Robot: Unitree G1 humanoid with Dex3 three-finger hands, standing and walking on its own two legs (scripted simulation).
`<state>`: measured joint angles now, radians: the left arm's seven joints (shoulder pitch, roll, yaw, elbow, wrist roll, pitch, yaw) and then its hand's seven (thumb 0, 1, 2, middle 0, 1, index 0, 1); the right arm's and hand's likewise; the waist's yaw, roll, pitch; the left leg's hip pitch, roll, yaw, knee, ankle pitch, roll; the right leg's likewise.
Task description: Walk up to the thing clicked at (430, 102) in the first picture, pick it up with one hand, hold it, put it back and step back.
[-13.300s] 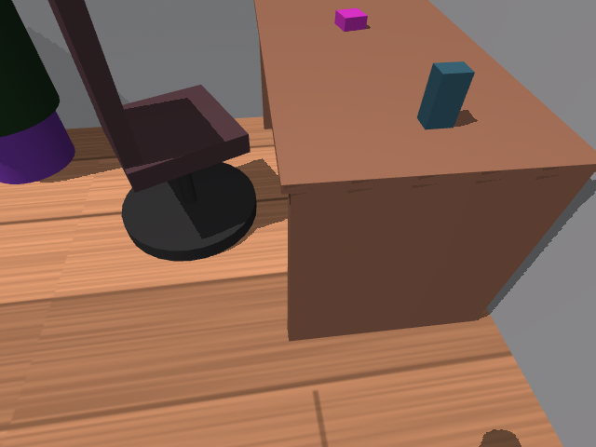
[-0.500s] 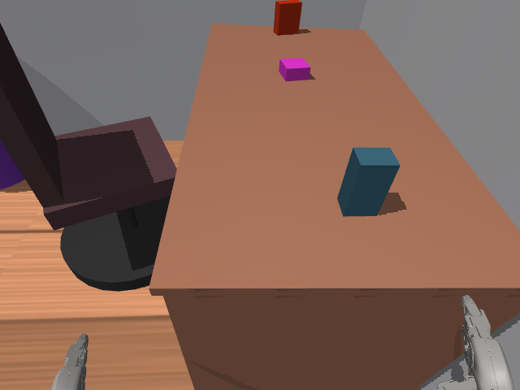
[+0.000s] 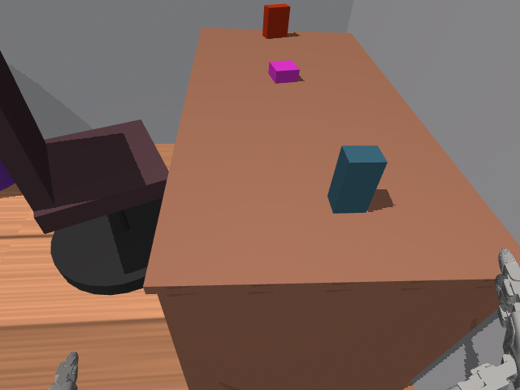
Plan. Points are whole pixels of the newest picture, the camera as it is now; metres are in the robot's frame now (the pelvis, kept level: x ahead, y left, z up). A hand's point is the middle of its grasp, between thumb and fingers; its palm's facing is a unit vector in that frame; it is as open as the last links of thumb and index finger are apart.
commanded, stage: rise first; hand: right
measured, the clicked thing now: (354, 180) +0.53 -0.23 +0.04
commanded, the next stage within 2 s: go down in 0.68 s
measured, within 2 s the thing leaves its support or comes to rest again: neither
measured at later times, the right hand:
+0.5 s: hand (490, 324) +0.18 -0.27 +0.12, palm faces +0.38 +0.83 -0.42, open 17.7 cm
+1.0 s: hand (496, 312) +0.19 -0.28 +0.13, palm faces +0.41 +0.82 -0.40, open 17.4 cm
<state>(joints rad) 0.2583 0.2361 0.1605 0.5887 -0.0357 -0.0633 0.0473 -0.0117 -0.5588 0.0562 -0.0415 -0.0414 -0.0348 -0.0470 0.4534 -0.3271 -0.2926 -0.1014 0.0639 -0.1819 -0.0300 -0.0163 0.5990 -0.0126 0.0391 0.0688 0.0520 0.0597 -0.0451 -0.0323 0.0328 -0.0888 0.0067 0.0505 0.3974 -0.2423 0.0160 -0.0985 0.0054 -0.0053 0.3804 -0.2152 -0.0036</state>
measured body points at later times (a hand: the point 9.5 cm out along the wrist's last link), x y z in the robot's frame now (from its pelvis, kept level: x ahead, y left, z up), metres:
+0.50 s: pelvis -0.01 +0.00 +0.00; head -0.01 +0.02 +0.45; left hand +0.15 +0.27 -0.09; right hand +0.16 -0.31 +0.14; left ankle -0.01 +0.11 -0.74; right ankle +0.00 -0.12 -0.74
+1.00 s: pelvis +0.00 +0.00 +0.00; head -0.02 +0.01 +0.45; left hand +0.16 +0.27 -0.08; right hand +0.16 -0.32 +0.16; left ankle -0.01 +0.11 -0.74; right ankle +0.00 -0.12 -0.74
